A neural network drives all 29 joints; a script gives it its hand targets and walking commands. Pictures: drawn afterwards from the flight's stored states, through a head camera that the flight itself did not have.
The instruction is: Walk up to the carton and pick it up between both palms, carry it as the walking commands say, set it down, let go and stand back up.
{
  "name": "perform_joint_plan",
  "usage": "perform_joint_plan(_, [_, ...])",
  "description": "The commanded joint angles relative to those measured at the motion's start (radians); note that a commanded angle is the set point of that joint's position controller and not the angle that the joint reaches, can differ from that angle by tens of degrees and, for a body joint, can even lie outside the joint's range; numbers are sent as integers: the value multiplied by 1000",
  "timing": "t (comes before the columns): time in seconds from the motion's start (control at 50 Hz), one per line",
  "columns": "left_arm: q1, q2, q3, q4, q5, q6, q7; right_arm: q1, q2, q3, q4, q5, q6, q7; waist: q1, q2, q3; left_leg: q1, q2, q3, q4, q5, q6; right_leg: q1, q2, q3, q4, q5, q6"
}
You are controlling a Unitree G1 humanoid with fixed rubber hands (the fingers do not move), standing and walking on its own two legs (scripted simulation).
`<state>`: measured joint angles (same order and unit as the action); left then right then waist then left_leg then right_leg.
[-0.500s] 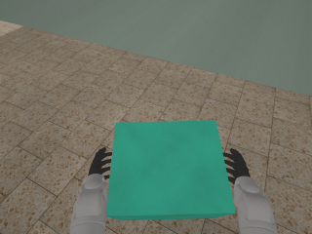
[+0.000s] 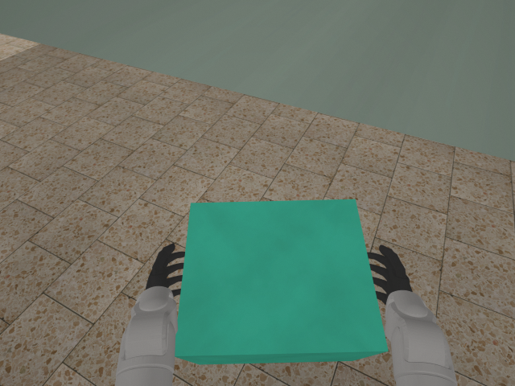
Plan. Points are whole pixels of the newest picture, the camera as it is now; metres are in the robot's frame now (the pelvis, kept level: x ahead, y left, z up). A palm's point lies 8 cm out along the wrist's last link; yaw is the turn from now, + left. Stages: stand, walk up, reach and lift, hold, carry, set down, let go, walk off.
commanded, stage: carry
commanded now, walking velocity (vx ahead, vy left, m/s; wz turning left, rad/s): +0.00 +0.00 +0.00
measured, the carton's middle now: (274, 284) +0.33 +0.00 -0.07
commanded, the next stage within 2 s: none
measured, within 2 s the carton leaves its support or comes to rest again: neither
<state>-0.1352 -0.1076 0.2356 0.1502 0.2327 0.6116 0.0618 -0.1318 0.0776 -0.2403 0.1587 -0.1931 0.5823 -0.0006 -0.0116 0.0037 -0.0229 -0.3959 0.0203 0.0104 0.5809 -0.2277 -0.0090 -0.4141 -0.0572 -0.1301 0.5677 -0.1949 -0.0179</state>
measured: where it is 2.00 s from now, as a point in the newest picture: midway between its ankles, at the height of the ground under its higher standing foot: (208, 292)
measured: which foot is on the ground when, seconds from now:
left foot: down 0.00-1.00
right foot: down 0.00-0.96, up 0.98-1.00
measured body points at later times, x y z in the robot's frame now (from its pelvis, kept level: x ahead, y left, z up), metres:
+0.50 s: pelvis +0.00 +0.00 +0.00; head +0.01 +0.00 +0.45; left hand +0.29 +0.19 +0.01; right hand +0.29 -0.19 +0.01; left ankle +0.04 +0.13 -0.73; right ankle +0.06 -0.11 -0.73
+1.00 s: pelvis +0.06 +0.03 +0.01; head +0.04 +0.05 +0.46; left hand +0.30 +0.25 +0.09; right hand +0.34 -0.13 +0.10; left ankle +0.00 +0.11 -0.73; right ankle +0.06 -0.11 -0.72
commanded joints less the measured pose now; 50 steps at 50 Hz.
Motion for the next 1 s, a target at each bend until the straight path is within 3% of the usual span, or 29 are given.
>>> perform_joint_plan(0.0, [-511,-888,-731,-101,-275,-58,-367,-483,803,721,-107,265,-44,325,3,-6,-375,97,82,-59,-73,83,46,168,-82,78,-87,23,5])
perform_joint_plan(0.08, [-500,-879,-730,-98,-271,-55,-365,-468,801,717,-98,262,-40,325,2,-2,-381,108,83,-53,-61,108,45,171,-86,77,-81,51,2])
perform_joint_plan(0.32, [-515,-878,-727,-89,-271,-49,-369,-475,796,711,-86,253,-34,325,-1,-16,-344,80,77,-61,-83,43,50,148,-84,85,-110,-42,5])
perform_joint_plan(0.44, [-508,-886,-728,-89,-274,-47,-369,-469,801,713,-82,258,-30,326,2,9,-351,86,82,-67,-93,53,50,157,-78,77,-97,-29,8])
perform_joint_plan(0.54, [-515,-879,-726,-103,-277,-43,-367,-490,804,718,-100,262,-26,323,1,-22,-361,91,81,-59,-76,74,47,164,-88,79,-103,4,8])
perform_joint_plan(0.66, [-509,-875,-735,-122,-283,-44,-367,-464,803,721,-104,262,-26,323,3,-4,-370,103,81,-59,-73,90,47,167,-86,77,-96,14,6])
perform_joint_plan(0.68, [-519,-868,-736,-137,-288,-41,-364,-482,793,726,-127,271,-24,323,3,-5,-371,71,80,-68,-93,-4,51,178,-88,77,-107,-85,9])
perform_joint_plan(0.7, [-614,-840,-754,-283,-332,-19,-350,-594,780,739,-267,315,-5,317,9,-8,-391,35,61,-64,-128,-156,55,208,-91,83,-149,-221,11])
perform_joint_plan(0.72, [-639,-812,-749,-355,-352,26,-331,-652,765,741,-370,343,32,308,23,-36,-380,-36,16,-29,-119,-299,64,243,-98,117,-210,-378,-1])
perform_joint_plan(0.74, [-603,-793,-754,-409,-364,74,-315,-650,761,754,-440,373,79,296,35,-106,-356,-96,-27,25,-39,-306,62,267,-151,204,-294,-485,-19])
perform_joint_plan(0.76, [-508,-776,-759,-433,-365,128,-300,-604,758,774,-481,395,133,283,49,-197,-359,-88,-60,81,152,-199,58,243,-258,316,-394,-556,-53])
perform_joint_plan(0.78, [-433,-760,-775,-481,-381,177,-290,-557,756,813,-544,428,185,273,47,-212,-362,-87,-26,69,208,-167,60,240,-323,333,-438,-556,-77])
perform_joint_plan(0.8, [-407,-754,-792,-516,-396,227,-279,-514,762,829,-566,445,242,264,43,-209,-362,-98,-9,61,175,-158,68,267,-336,299,-450,-525,-80])
perform_joint_plan(0.82, [-398,-752,-811,-551,-414,279,-268,-493,759,840,-593,467,299,259,39,-172,-377,-56,3,59,117,-145,83,278,-328,257,-435,-470,-74])
perform_joint_plan(0.86, [-397,-754,-828,-604,-439,370,-250,-440,744,841,-592,501,400,255,18,-134,-402,146,-15,87,-64,-82,107,234,-247,117,-368,-341,-27])
perform_joint_plan(0.88, [-378,-750,-836,-617,-444,406,-242,-408,729,835,-588,510,438,255,11,-73,-425,251,-21,82,-159,-87,114,231,-195,44,-285,-303,-1])
perform_joint_plan(0.9, [-372,-747,-848,-642,-456,435,-237,-378,718,831,-588,516,472,255,1,13,-444,342,28,5,-238,-107,124,206,-157,-32,-166,-254,34])
perform_joint_plan(0.92, [-406,-744,-860,-661,-471,463,-237,-334,697,814,-566,506,501,256,-19,143,-408,405,166,-234,-345,-205,164,75,-122,-88,-5,-229,81])
perform_joint_plan(0.94, [-403,-738,-866,-660,-491,489,-239,-298,692,804,-556,510,527,259,-22,225,-320,470,293,-464,-409,-136,202,-126,-64,-106,77,-258,118])
perform_joint_plan(0.96, [-408,-737,-863,-628,-505,507,-241,-317,681,811,-566,524,548,264,-26,199,-224,518,309,-469,-422,-47,211,-272,-53,-89,137,-277,121])
perform_joint_plan(0.98, [-417,-752,-868,-617,-517,531,-248,-386,688,830,-579,535,563,268,-25,172,-219,504,309,-420,-416,19,237,-260,-75,-25,164,-248,112])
